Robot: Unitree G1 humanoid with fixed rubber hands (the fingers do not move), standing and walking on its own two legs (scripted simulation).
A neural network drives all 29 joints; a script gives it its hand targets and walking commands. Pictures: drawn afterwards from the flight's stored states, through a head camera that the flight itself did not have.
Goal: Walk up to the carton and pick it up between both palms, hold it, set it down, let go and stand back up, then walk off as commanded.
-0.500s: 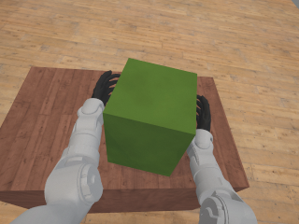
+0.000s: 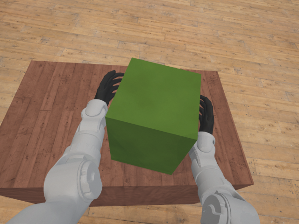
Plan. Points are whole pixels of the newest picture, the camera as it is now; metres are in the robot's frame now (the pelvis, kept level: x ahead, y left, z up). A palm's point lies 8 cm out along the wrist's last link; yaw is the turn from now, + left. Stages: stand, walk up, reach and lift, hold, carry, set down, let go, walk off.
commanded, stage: set down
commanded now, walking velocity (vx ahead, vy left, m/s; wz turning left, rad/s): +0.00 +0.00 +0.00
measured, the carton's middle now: (152, 120) +0.40 +0.00 -0.01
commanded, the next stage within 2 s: none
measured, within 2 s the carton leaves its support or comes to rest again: rests again in 1.36 s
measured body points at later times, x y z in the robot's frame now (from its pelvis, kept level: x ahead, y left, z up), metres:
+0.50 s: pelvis +0.00 +0.00 +0.00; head +0.08 +0.04 +0.44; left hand +0.45 +0.14 +0.04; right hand +0.38 -0.15 +0.03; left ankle -0.01 +0.10 -0.75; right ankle -0.05 -0.16 -0.75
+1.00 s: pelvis +0.00 +0.00 +0.00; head +0.08 +0.05 +0.44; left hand +0.44 +0.15 +0.03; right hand +0.37 -0.14 +0.02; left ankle -0.01 +0.10 -0.75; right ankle -0.05 -0.16 -0.75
